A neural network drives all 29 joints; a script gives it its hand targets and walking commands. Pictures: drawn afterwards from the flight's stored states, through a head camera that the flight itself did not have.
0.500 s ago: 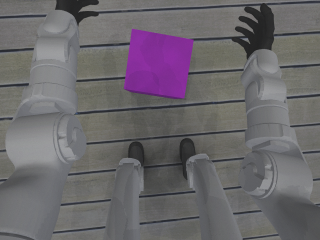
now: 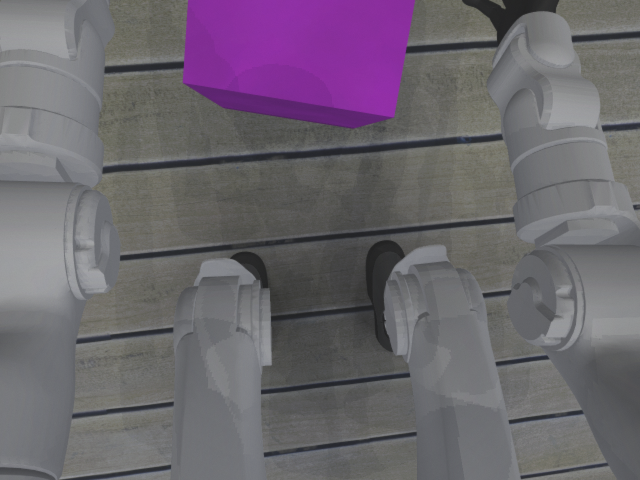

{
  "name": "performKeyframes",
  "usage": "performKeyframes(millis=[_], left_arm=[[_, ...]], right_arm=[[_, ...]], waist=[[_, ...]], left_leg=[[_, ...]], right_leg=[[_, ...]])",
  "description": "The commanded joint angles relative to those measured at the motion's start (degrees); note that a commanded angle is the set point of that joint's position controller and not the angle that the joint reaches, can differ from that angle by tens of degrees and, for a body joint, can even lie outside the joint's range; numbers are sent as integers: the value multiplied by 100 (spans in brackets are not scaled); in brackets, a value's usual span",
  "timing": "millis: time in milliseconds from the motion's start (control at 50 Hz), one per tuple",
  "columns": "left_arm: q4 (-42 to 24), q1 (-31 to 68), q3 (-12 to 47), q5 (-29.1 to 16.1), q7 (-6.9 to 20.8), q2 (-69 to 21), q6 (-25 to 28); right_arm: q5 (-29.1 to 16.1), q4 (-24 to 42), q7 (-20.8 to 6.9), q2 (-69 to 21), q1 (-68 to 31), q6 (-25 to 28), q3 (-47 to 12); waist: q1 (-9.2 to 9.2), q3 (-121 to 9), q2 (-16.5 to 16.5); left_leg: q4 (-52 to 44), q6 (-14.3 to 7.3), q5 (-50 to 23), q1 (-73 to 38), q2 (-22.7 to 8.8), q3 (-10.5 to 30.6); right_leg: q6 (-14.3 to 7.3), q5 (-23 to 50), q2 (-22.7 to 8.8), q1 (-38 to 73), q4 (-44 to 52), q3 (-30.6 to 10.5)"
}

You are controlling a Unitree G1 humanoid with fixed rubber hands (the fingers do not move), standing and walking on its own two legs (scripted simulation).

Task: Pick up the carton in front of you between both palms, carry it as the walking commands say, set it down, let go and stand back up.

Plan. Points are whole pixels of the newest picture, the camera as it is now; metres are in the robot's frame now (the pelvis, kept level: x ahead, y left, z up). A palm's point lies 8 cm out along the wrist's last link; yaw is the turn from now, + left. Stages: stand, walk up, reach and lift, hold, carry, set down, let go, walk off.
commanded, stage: reach and lift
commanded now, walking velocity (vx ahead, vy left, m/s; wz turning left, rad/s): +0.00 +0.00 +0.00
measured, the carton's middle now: (300, 28) +0.56 +0.03 -0.31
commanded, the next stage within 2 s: none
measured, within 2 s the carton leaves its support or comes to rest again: leaves its support in 1.06 s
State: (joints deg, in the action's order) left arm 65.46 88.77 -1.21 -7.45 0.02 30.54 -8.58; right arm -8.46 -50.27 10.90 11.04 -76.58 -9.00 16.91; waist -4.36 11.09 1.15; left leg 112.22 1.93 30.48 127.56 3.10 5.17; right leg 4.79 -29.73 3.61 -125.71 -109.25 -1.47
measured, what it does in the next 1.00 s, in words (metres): lowers itself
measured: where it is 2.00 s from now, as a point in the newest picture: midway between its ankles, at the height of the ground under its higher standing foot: (321, 320)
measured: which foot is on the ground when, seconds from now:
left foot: down 0.00-1.00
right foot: down 0.00-1.00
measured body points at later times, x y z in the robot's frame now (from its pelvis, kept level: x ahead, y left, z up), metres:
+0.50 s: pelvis +0.00 +0.00 -0.07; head +0.39 +0.04 +0.15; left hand +0.60 +0.21 -0.25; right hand +0.56 -0.15 -0.25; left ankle +0.10 +0.12 -0.40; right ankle +0.12 -0.13 -0.40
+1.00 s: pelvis +0.00 +0.01 -0.07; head +0.38 +0.04 +0.16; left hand +0.59 +0.18 -0.25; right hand +0.57 -0.13 -0.24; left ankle +0.10 +0.12 -0.40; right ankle +0.12 -0.13 -0.40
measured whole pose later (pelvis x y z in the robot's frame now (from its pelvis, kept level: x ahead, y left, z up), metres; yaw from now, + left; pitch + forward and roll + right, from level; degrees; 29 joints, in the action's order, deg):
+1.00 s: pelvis +0.00 +0.01 -0.07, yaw +0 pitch +35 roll -4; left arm 69.5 96.2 -3.2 -1.4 1.3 24.0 -11.2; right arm -0.2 -56.9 7.7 9.2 -87.1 -11.2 25.2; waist -1.5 25.0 2.6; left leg 128.4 0.1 35.0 128.7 1.3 3.5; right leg 5.8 -33.6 4.5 -127.0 -125.0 -1.9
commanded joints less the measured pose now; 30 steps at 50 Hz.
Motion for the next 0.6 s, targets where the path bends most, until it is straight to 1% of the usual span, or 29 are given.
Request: performKeyframes(millis=[0,60,120,160,180,200,220,260,320,360,400,440,480,580], left_arm=[[-220,2192,100,-84,45,672,47],[125,2315,124,-69,81,698,102],[300,2429,144,-52,90,760,189],[292,2553,216,-105,75,810,264],[195,2663,212,-137,59,847,308],[103,2760,227,-201,46,872,352],[22,2836,276,-266,27,917,399],[-3,2904,339,-335,-16,932,459],[13,2773,437,-414,-55,855,499],[26,2642,499,-459,-65,774,501],[1,2503,566,-501,-77,668,489],[107,2328,575,-494,-83,572,466],[232,2189,536,-438,-71,486,451],[234,2270,395,-304,-67,444,459]], right_arm=[[7,237,-23,708,-1781,46,29],[119,-160,-78,747,-2050,118,114],[191,-441,-124,824,-2257,225,168],[169,-528,-137,891,-2391,314,150],[150,-533,-138,950,-2478,364,99],[125,-543,-129,978,-2554,418,36],[84,-489,-115,1012,-2633,466,16],[-55,-457,-102,989,-2691,523,-113],[-254,-431,-81,913,-2594,571,-321],[-326,-419,-52,857,-2450,583,-394],[-333,-402,-12,820,-2264,587,-392],[-269,-497,11,779,-2050,576,-334],[-166,-598,-1,721,-1922,564,-242],[-26,-552,-43,677,-2118,574,-135]], waist=[[-125,-6904,-977],[-121,-6239,-843],[-93,-5815,-765],[-101,-5782,-750],[-61,-5792,-724],[-59,-5833,-635],[-100,-5867,-602],[-40,-5958,-672],[46,-6204,-687],[49,-6369,-697],[-9,-6548,-742],[-52,-6430,-778],[-67,-6055,-777],[-18,-5576,-720]], left_leg=[[-740,-28,-957,-3936,-234,-582],[-505,-46,-714,-3548,-274,-498],[-245,-45,-792,-3344,-302,-424],[-61,-39,-987,-3352,-317,-387],[14,-37,-1039,-3235,-299,-403],[88,-40,-1161,-3153,-294,-398],[162,-61,-1287,-3248,-299,-353],[347,-74,-1706,-3518,-293,-347],[536,-81,-2152,-3773,-281,-380],[609,-78,-2339,-3899,-269,-403],[636,-69,-2456,-4036,-254,-420],[620,-58,-2398,-4019,-242,-414],[572,-50,-2189,-3796,-236,-385],[460,-63,-1747,-3321,-222,-366]], right_leg=[[5,1193,-72,3297,422,823],[-6,978,-110,3085,141,792],[-14,1026,-118,2978,-143,741],[-13,1207,-123,3001,-339,719],[-23,1276,-133,3092,-417,688],[-25,1443,-131,3219,-512,684],[-24,1568,-118,3157,-592,708],[-28,1879,-99,3107,-720,694],[-28,2272,-49,3340,-881,704],[-35,2457,-8,3490,-941,724],[-46,2577,29,3575,-958,758],[-52,2497,48,3430,-935,781],[-53,2275,50,3182,-895,769],[-66,1943,41,3017,-831,708]])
